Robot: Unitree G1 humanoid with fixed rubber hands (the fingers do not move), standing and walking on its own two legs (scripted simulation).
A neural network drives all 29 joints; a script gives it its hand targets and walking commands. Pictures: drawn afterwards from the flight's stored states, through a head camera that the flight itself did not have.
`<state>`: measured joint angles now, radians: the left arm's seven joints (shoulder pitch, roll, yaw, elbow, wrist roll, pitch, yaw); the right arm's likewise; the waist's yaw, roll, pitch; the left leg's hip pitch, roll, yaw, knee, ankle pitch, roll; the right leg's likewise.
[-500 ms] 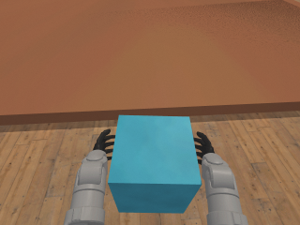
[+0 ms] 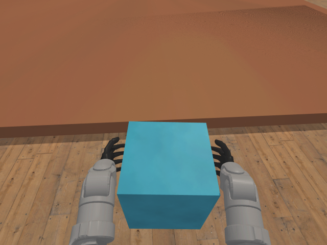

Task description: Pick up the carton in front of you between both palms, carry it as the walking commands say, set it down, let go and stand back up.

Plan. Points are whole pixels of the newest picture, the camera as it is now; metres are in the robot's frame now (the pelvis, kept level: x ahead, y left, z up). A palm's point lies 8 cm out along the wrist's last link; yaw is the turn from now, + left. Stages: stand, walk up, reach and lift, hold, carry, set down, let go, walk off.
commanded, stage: hold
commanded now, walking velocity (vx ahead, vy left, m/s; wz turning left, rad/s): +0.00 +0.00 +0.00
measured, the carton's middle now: (166, 177) +0.30 +0.00 -0.02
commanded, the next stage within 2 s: carry in 0.80 s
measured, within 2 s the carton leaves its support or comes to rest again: neither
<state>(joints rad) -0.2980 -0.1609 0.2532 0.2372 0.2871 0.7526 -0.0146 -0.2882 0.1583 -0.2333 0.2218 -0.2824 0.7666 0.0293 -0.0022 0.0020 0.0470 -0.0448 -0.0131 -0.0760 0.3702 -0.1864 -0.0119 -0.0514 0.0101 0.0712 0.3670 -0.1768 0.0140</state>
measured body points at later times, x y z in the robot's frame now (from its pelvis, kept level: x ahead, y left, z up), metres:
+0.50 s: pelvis +0.01 +0.00 +0.00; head -0.03 +0.00 +0.45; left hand +0.31 +0.15 +0.04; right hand +0.31 -0.15 +0.04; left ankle +0.02 +0.13 -0.74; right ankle +0.03 -0.13 -0.74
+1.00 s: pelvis +0.03 +0.00 -0.01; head -0.01 -0.01 +0.44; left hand +0.33 +0.15 +0.06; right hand +0.33 -0.15 +0.06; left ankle +0.02 +0.13 -0.74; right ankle +0.03 -0.13 -0.74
